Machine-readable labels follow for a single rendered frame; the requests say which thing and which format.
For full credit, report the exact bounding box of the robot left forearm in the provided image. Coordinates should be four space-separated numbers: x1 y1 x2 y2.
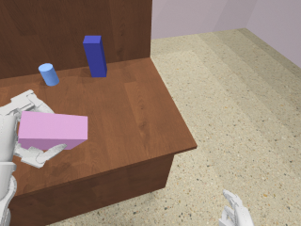
0 162 17 226

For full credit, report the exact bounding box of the robot right hand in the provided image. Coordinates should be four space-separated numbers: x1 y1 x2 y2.
218 189 255 226

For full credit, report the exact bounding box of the table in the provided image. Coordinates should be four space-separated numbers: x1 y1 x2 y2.
0 0 198 226

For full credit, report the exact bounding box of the sponge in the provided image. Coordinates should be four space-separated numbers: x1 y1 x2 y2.
18 110 87 151

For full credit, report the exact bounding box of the robot left hand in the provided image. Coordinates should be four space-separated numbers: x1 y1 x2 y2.
0 89 68 168

